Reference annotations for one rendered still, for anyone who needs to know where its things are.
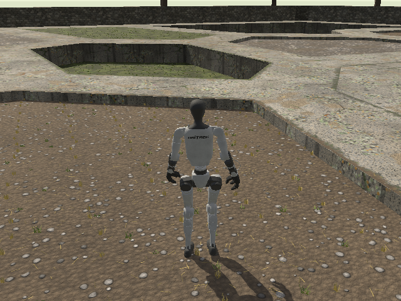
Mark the left robot hand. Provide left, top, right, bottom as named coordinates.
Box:
left=166, top=171, right=180, bottom=183

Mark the robot right forearm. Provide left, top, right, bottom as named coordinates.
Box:
left=224, top=151, right=238, bottom=177

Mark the right robot hand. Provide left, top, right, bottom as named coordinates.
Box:
left=226, top=175, right=240, bottom=190

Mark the robot left upper arm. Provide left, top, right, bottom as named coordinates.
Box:
left=170, top=127, right=185, bottom=161

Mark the robot left forearm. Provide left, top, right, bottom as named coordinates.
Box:
left=167, top=152, right=177, bottom=174

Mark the robot right foot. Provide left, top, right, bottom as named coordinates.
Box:
left=207, top=239, right=217, bottom=256

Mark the humanoid robot torso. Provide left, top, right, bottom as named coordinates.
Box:
left=184, top=123, right=213, bottom=188

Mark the robot right upper arm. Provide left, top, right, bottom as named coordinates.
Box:
left=211, top=126, right=230, bottom=161

